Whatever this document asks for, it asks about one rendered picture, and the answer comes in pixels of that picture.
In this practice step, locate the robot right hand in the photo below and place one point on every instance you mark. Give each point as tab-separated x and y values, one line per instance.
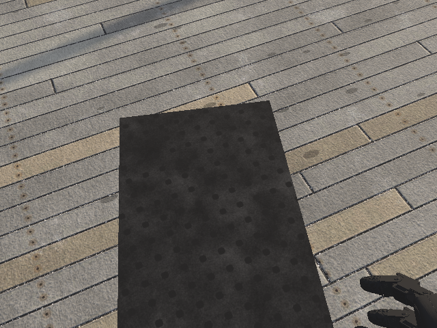
407	291

